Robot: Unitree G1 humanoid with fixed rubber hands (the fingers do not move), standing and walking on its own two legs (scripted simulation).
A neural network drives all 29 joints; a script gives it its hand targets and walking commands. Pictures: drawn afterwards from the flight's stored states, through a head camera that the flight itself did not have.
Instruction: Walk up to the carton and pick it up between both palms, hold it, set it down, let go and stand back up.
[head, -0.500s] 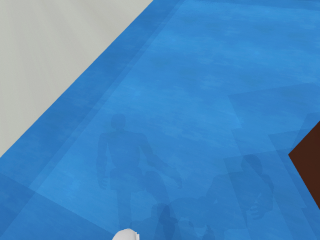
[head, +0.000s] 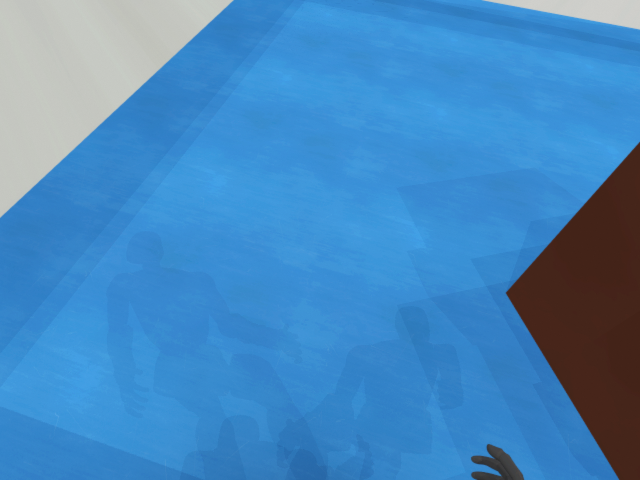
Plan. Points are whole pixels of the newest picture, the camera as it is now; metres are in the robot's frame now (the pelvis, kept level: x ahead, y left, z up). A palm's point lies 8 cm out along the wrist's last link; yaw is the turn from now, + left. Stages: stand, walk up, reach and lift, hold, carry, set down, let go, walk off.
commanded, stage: walk up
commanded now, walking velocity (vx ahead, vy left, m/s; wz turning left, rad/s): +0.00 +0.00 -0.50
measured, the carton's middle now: out of the picture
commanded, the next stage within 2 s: none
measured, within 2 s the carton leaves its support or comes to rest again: neither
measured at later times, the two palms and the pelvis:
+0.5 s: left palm out of the picture +0.14 +0.23 -0.14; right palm out of the picture -0.11 -0.19 -0.13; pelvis -0.03 +0.02 +0.00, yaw -20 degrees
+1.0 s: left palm out of the picture +0.08 +0.18 -0.10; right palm out of the picture -0.12 -0.29 -0.13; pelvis -0.07 -0.02 +0.01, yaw -32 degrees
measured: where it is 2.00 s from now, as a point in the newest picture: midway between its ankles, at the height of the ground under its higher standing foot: outside the picture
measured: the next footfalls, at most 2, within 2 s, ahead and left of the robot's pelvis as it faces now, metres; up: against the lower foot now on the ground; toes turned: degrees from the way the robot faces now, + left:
right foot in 0.58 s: -0.05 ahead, -0.09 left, +0.00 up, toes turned -30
left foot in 1.36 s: +0.03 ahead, +0.11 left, +0.00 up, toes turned -41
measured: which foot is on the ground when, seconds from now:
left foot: down 0.00-0.60, up 0.62-1.00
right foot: up 0.00-0.56, down 0.58-1.00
